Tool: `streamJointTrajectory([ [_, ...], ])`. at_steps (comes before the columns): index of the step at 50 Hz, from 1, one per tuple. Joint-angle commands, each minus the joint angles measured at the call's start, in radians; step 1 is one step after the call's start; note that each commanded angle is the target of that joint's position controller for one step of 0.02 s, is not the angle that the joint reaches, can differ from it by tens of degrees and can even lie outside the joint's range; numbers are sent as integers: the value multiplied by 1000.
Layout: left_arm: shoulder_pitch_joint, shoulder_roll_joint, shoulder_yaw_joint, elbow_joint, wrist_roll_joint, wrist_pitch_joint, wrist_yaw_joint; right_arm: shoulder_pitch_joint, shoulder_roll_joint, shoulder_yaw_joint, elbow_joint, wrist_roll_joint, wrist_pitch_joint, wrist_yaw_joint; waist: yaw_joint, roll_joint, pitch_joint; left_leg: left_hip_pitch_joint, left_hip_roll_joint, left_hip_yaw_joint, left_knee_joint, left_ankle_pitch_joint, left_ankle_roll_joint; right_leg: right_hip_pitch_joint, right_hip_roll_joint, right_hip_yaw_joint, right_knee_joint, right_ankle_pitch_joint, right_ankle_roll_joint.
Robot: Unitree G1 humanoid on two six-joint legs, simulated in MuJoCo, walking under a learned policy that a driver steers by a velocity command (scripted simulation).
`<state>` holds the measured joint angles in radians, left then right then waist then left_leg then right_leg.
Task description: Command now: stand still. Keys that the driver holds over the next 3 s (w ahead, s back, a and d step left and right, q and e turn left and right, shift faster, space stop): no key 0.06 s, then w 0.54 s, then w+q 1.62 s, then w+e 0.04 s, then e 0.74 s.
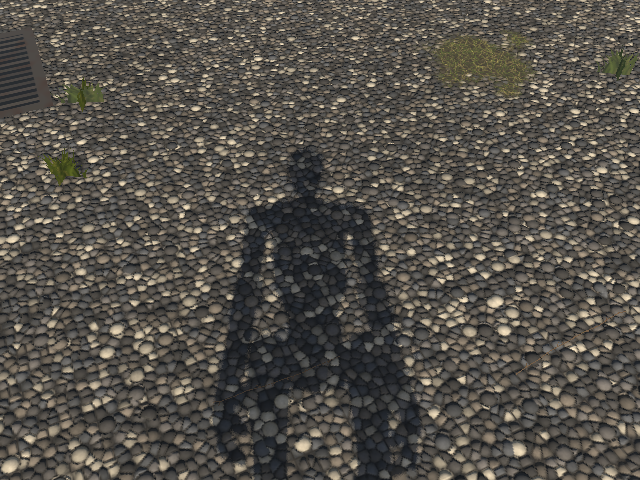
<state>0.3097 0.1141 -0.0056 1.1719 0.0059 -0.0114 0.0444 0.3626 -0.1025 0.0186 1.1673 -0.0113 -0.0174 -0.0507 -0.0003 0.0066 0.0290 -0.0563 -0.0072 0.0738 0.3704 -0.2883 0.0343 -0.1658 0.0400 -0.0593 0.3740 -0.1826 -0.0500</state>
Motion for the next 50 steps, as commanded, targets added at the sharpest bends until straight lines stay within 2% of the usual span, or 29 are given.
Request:
streamJointTrajectory([
  [1, 78, 63, 7, -1, 0, -2, 1, 99, -57, -6, 3, 0, -3, -2, 2, 2, 74, -103, 121, -110, -80, 129, 22, 13, -134, 139, -56, 135, -13],
  [4, 88, 58, 5, 4, 0, -1, 0, 116, -53, -5, 6, -2, -4, -1, 0, 3, 56, -98, 113, -110, -91, 57, 26, 16, -124, 134, -59, 60, -14],
  [7, 73, 81, 20, -15, 5, 7, -7, 145, -98, -28, 0, -5, 4, 4, -16, 51, 105, -134, 106, -157, -105, -324, 77, -95, -51, 83, 41, -281, -37],
  [9, 10, 53, 18, -58, 17, 3, -22, 215, -133, -47, 6, 0, 7, 6, -55, 124, 193, -117, 223, -328, -220, -554, 152, -280, -4, 11, 208, -328, -32],
  [10, -26, 37, 14, -85, 31, -4, -30, 225, -153, -57, 7, -1, 5, 6, -61, 150, 236, -112, 304, -412, -271, -577, 192, -344, -23, -28, 303, -267, -28],
  [11, -62, 49, 18, -110, 35, -13, -37, 229, -152, -61, 6, -5, -1, 7, -66, 132, 254, -103, 346, -453, -297, -533, 219, -402, -57, -17, 378, -247, -28],
  [13, -91, 78, 31, -146, 32, -32, -48, 230, -158, -68, 2, -20, -18, 12, -56, 86, 239, -14, 359, -445, -290, -387, 234, -506, -96, 19, 461, -259, -26],
  [15, -104, 85, 40, -169, 21, -49, -59, 207, -155, -70, -11, -16, -36, 15, -39, 60, 204, 27, 319, -359, -269, -241, 205, -490, -106, 19, 414, -221, -16],
  [18, -109, 80, 49, -198, 10, -55, -69, 178, -170, -74, -24, -13, -52, 19, -17, 87, 168, -48, 266, -244, -219, -99, 175, -318, -74, -28, 299, -161, -15],
  [20, 6, 71, 57, -168, 4, -56, -69, 134, -180, -77, -36, -5, -56, 25, 46, 78, 143, -194, 217, -160, -114, -22, 146, -61, -19, -85, 189, -80, -22],
  [21, 123, 94, 73, -127, 4, -59, -62, 131, -176, -74, -39, -7, -61, 30, 92, 44, 98, -264, 175, -112, 18, 105, 125, 110, 14, -88, 152, -87, -29],
  [22, 277, 159, 97, -89, 16, -69, -49, 116, -145, -63, -51, -9, -69, 38, 163, -75, 22, -360, 102, -18, 287, 170, 86, 285, -98, 67, 63, -178, -58],
  [23, 418, 282, 124, -70, 24, -66, -40, 135, -72, -47, -105, 3, -72, 46, 178, -355, -65, -571, -43, 78, 684, -156, 31, 399, -394, 593, -171, -436, -172],
  [24, 342, 232, 107, -70, 19, -52, -39, 70, -127, -63, -126, -25, -68, 55, 121, -214, -2, -631, 0, -71, 848, -218, 57, 282, -420, 728, -244, -502, -193],
  [25, 210, 212, 98, -110, 19, -52, -41, 19, -115, -63, -150, -24, -67, 64, 67, -107, 75, -665, 56, -93, 891, -118, 73, 188, -410, 615, -221, -486, -182],
  [26, 132, 185, 88, -135, 17, -58, -46, -2, -107, -61, -154, -16, -73, 71, 39, -35, 95, -634, 87, -101, 854, -25, 75, 113, -370, 505, -233, -344, -166],
  [27, 100, 167, 80, -143, 15, -67, -46, 2, -102, -65, -151, -14, -72, 73, 9, -24, 92, -590, 102, -97, 812, 13, 72, 74, -331, 417, -240, -235, -149],
  [28, 90, 136, 67, -140, 13, -75, -43, 25, -99, -67, -146, -21, -63, 75, -14, -35, 81, -553, 111, -92, 775, 31, 60, 54, -295, 340, -246, -138, -133],
  [29, 110, 126, 61, -132, 13, -82, -39, 34, -98, -70, -143, -23, -53, 77, -22, -47, 69, -537, 106, -79, 757, 44, 51, 60, -279, 291, -244, -46, -130],
  [33, 200, 138, 53, -102, 15, -99, -28, -85, -101, -76, -183, -16, -25, 84, -17, -54, 88, -642, 94, -50, 683, 117, 34, 124, -267, 147, -253, 200, -127],
  [37, 211, 120, 42, -103, 17, -107, -25, -274, -87, -66, -258, -10, -27, 91, 7, -71, 125, -640, 59, -20, 462, 235, 36, 114, -236, 11, -264, 336, -103],
  [41, 234, 142, 44, -93, 13, -115, -14, -373, -91, -61, -307, -10, -30, 96, 21, -76, 130, -540, 29, 54, 275, 275, 76, 169, -259, -68, -241, 512, -86],
  [44, 210, 184, 55, -96, 15, -112, -1, -289, -128, -80, -295, -14, -36, 85, -30, -101, 51, -415, -46, 107, 247, 183, 135, 273, -273, -125, -42, 950, -65],
  [45, 195, 199, 61, -102, 20, -104, 3, -197, -146, -91, -270, -15, -38, 81, -69, -113, -3, -333, -76, 115, 246, 136, 158, 286, -279, -139, 98, 1042, -64],
  [46, 182, 215, 67, -111, 20, -95, 1, -82, -168, -105, -233, -18, -42, 78, -113, -118, -67, -210, -99, 110, 204, 123, 181, 265, -279, -142, 274, 1015, -64],
  [47, 161, 227, 71, -128, 15, -91, -6, 33, -208, -126, -201, -30, -44, 74, -174, -98, -119, -29, -71, 40, 129, 107, 216, 140, -256, -154, 508, 834, -51],
  [48, 164, 165, 62, -177, 3, -92, -20, 106, -304, -155, -204, -39, -40, 65, -175, 55, -215, 204, 190, -333, 101, 16, 315, -142, -158, -166, 894, 279, -19],
  [49, 156, 148, 64, -234, -9, -97, -37, 66, -342, -162, -213, -22, -26, 73, -108, 173, -289, 344, 361, -845, -75, 14, 444, -443, 35, 6, 1148, -327, 5],
  [50, 37, 183, 68, -270, 3, -107, -42, 0, -324, -155, -219, -5, -22, 71, -93, 49, -170, 260, 326, -731, -119, -41, 394, -558, -52, 110, 1127, -221, -14],
])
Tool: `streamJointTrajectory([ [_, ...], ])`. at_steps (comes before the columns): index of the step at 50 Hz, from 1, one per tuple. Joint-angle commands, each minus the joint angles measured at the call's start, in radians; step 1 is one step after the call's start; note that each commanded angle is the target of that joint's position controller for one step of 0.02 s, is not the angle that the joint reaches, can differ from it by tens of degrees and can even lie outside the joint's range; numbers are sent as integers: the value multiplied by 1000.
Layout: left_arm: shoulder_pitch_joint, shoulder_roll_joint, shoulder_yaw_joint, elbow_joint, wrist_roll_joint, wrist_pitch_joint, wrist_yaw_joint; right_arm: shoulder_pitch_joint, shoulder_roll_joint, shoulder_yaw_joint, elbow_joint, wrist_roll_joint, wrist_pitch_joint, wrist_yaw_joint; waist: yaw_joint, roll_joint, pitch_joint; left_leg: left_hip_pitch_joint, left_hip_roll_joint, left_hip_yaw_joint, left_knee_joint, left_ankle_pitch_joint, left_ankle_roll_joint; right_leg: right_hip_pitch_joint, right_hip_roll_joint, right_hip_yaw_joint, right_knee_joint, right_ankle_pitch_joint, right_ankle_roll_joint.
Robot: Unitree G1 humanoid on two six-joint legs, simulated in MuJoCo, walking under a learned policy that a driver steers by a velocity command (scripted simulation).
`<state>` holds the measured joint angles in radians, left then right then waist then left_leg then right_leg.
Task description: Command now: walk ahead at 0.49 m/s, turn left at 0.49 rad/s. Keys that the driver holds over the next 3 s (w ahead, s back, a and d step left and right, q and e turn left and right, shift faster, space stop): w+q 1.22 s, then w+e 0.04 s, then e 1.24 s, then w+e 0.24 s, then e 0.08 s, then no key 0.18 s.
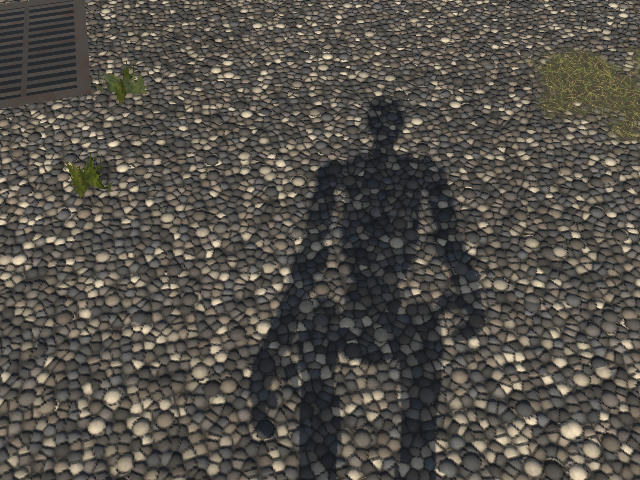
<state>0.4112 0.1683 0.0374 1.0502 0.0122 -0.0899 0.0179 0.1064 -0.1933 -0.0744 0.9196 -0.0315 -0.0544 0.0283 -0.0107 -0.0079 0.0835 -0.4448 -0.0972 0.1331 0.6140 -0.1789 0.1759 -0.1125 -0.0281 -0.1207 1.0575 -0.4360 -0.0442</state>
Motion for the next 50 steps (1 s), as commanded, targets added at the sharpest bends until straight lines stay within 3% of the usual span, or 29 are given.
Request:
streamJointTrajectory([
  [1, -107, 136, 25, -167, -5, -41, -19, 206, -182, -48, 20, 19, 13, -12, -58, 4, -130, 516, 396, -677, -388, -90, 209, -604, -25, 164, 363, 120, -21],
  [2, -105, 125, 26, -161, -1, -41, -16, 170, -140, -37, 16, 17, 7, -14, -12, -65, -75, 401, 351, -589, -405, 26, 166, -548, -57, 164, 273, 155, -15],
  [3, -98, 115, 26, -164, 16, -25, -14, 156, -115, -27, 14, 23, 0, -21, 21, -67, -56, 318, 304, -515, -410, 121, 140, -489, -75, 167, 213, 156, 2],
  [4, -79, 100, 23, -163, 30, -4, -16, 155, -107, -21, 13, 27, -9, -25, 40, -43, -63, 272, 274, -463, -414, 182, 127, -439, -85, 168, 166, 152, 18],
  [6, -98, 94, 24, -182, 38, 27, -22, 197, -132, -22, 19, 34, -27, -29, 47, -16, -61, 244, 238, -409, -417, 277, 123, -437, -87, 147, 95, 155, 48],
  [8, -182, 104, 24, -221, 37, 41, -28, 237, -160, -27, 18, 35, -30, -30, 29, 12, -42, 244, 214, -389, -431, 293, 106, -490, -90, 128, 9, 226, 74],
  [13, -397, 124, 24, -310, 30, 49, -37, 355, -164, -26, 11, 33, -18, -27, -52, 62, -32, 373, 197, -415, -412, 347, 41, -615, -65, 119, -199, 401, 93],
  [19, -566, 128, 5, -398, 20, 34, -48, 420, -183, -28, -11, 17, -12, -40, -102, 88, -25, 511, 212, -468, -332, 459, 54, -622, -3, 116, -394, 404, 73],
  [21, -549, 147, 6, -414, 13, 23, -47, 397, -200, -33, -28, 14, -13, -48, -79, 100, -29, 516, 227, -494, -296, 498, 34, -533, 11, 132, -476, 389, 52],
  [22, -495, 161, 9, -405, 11, 18, -43, 361, -213, -36, -41, 14, -14, -51, -45, 107, -40, 484, 224, -492, -268, 542, 11, -430, 25, 133, -521, 363, 38],
  [24, -264, 215, 32, -341, 6, 4, -23, 301, -241, -42, -62, 16, -23, -39, 61, 78, -150, 414, 169, -458, -42, 712, -37, -104, 67, 114, -593, 336, 1],
  [25, -117, 255, 45, -318, 22, -8, -7, 291, -217, -37, -78, 27, -32, -28, 127, 35, -257, 293, 111, -429, 175, 552, -55, 135, -37, 200, -606, 300, -32],
  [26, -9, 339, 61, -325, 53, -6, 9, 346, -104, -10, -117, 54, -34, -26, 123, -142, -411, 75, 16, -324, 478, 1, -77, 390, -328, 517, -615, 200, -86],
  [27, -60, 361, 72, -324, 43, 10, -1, 432, -134, -13, -138, 57, -25, -31, 44, -331, -478, -110, -40, -264, 650, -376, -83, 428, -446, 925, -748, 156, -183],
  [28, -150, 253, 54, -348, 34, 20, -7, 398, -180, -18, -102, 26, -5, -38, 16, -132, -304, -174, 50, -264, 715, -282, -82, 271, -406, 817, -764, 19, -172],
  [29, -203, 174, 33, -352, 25, 20, -10, 320, -173, -15, -105, 14, 0, -26, 24, -19, -173, -166, 82, -245, 673, -197, -91, 124, -341, 637, -788, 50, -150],
  [30, -215, 153, 25, -343, 29, 18, -11, 290, -152, -13, -114, 13, 5, -16, 10, -12, -116, -143, 110, -237, 624, -162, -97, 36, -293, 511, -819, 144, -123],
  [31, -193, 155, 24, -323, 26, 12, -8, 270, -145, -13, -125, -2, 16, -6, 2, -54, -87, -128, 133, -232, 590, -152, -103, -15, -262, 422, -839, 231, -112],
  [33, -155, 164, 27, -298, 14, -8, -15, 268, -132, -10, -134, -6, 38, 10, -10, -86, -84, -111, 141, -211, 578, -132, -108, -46, -239, 317, -860, 377, -104],
  [37, -108, 178, 35, -274, 3, -28, -22, 144, -122, -4, -190, -7, 50, 31, -4, -76, -68, -240, 165, -196, 532, -22, -118, 4, -242, 179, -897, 509, -117],
  [42, -62, 186, 36, -248, 5, -22, -22, -25, -95, 16, -250, -1, 41, 50, 27, -74, -29, -239, 163, -127, 270, 158, -128, 26, -201, 18, -901, 572, -91],
  [46, -3, 220, 45, -224, 4, -11, -11, -140, -92, 26, -299, -6, 39, 62, 61, -75, 0, -194, 155, -54, 88, 131, -97, 110, -235, -39, -883, 629, -79],
  [48, 18, 236, 48, -209, 7, 3, -5, -155, -102, 23, -312, -12, 40, 59, 61, -78, -3, -161, 125, -21, 32, 46, -70, 174, -249, -71, -824, 771, -69],
  [50, 26, 268, 53, -199, 9, 19, 2, -102, -120, 14, -305, -19, 41, 47, 31, -103, -55, -52, 56, 19, -1, -69, -31, 218, -254, -109, -669, 1085, -58],
])
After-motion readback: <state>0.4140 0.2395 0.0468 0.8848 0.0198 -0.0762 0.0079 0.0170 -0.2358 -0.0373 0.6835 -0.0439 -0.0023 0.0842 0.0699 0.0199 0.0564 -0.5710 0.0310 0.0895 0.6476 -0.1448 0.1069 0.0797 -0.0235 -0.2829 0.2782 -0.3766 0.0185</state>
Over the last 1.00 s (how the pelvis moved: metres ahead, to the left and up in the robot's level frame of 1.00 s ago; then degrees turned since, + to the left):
0.37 -0.03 -0.03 10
